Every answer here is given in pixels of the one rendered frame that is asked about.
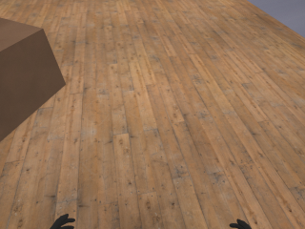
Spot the right robot hand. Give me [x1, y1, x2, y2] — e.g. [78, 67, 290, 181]
[229, 219, 252, 229]

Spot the pedestal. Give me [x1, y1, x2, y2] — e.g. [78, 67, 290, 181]
[0, 17, 66, 142]

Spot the left robot hand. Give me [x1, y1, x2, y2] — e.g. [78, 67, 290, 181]
[50, 214, 75, 229]

